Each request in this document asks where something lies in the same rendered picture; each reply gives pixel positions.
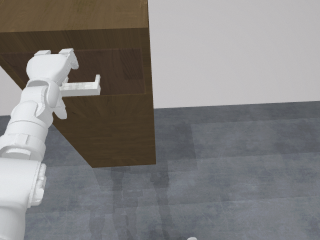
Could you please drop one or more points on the handle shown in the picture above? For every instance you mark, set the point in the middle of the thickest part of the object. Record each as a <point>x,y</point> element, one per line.
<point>80,88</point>

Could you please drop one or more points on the left robot upper arm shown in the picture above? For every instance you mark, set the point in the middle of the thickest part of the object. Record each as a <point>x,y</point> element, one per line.
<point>22,185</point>

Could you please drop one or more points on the cabinet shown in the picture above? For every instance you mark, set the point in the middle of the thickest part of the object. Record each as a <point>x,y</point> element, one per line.
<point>106,130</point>

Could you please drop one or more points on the left robot hand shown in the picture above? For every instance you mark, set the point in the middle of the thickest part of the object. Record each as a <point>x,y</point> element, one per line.
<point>55,67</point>

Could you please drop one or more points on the left robot forearm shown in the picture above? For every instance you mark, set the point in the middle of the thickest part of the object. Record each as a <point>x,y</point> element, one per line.
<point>27,129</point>

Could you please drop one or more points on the drawer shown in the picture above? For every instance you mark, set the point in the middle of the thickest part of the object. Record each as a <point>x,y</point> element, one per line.
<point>121,70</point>

